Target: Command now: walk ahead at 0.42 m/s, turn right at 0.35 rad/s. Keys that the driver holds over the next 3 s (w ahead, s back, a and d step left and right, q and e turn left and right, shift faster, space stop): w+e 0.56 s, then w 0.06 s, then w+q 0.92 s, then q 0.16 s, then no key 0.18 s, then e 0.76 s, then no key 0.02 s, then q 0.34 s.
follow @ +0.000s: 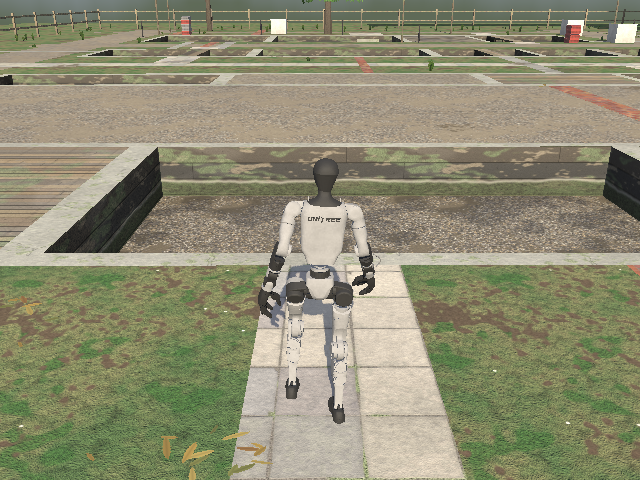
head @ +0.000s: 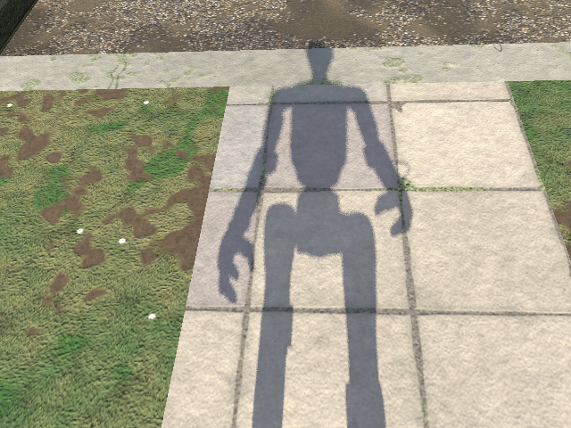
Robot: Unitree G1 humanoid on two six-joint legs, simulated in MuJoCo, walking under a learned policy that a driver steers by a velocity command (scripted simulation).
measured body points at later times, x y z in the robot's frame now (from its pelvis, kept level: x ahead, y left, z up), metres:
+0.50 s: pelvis +0.23 +0.02 -0.01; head +0.26 +0.03 +0.44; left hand +0.46 +0.23 -0.12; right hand +0.16 -0.24 -0.13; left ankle +0.18 +0.13 -0.75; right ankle +0.29 -0.13 -0.68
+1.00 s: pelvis +0.48 -0.11 +0.00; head +0.49 -0.12 +0.44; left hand +0.57 +0.14 -0.13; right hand +0.47 -0.38 -0.15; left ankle +0.62 +0.02 -0.67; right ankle +0.41 -0.14 -0.75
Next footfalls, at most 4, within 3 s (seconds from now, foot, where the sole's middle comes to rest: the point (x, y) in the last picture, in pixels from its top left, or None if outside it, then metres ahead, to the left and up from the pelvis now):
0.18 left None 0.22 0.12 -0.79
0.68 right None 0.45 -0.16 -0.79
1.24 left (368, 324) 0.77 -0.09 -0.79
1.74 right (413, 232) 1.08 -0.23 -0.79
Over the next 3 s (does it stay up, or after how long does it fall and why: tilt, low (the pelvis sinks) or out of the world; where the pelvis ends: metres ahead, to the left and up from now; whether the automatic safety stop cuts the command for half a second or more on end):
stays up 0.92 -0.18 -0.01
